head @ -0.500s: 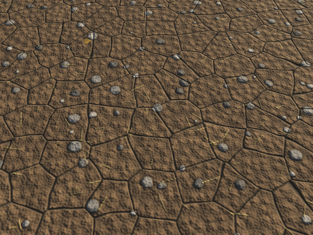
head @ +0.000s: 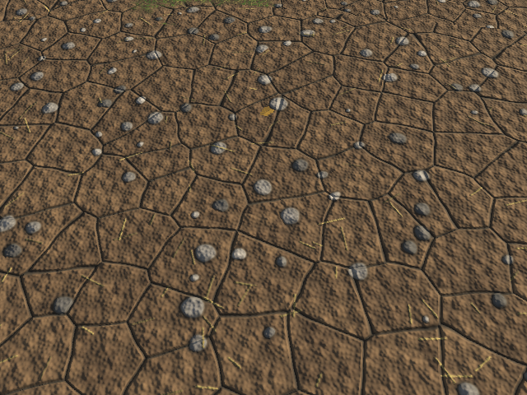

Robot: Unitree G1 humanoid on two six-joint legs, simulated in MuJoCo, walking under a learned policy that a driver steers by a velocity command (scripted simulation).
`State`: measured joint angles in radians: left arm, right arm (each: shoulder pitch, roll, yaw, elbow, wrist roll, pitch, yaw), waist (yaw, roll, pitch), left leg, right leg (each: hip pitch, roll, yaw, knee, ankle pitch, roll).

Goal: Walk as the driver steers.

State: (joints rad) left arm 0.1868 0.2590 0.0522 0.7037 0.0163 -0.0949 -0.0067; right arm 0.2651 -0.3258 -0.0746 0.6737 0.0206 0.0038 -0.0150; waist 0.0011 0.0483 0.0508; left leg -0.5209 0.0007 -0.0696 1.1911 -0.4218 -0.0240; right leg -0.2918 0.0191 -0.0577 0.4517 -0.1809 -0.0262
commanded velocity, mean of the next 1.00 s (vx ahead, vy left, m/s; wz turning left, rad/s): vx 0.13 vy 0.00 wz -0.04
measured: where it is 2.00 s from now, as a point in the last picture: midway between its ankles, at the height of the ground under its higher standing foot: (347, 309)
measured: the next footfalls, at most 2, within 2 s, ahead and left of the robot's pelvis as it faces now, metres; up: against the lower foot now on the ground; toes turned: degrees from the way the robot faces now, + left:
left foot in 0.28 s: +0.21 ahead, +0.15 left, +0.00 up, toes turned +11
right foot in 0.68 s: +0.16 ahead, -0.09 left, +0.00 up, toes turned +0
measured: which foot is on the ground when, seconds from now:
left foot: up 0.00-0.26, down 0.28-0.70, up 0.72-1.00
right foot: down 0.00-0.28, up 0.30-0.66, down 0.68-1.00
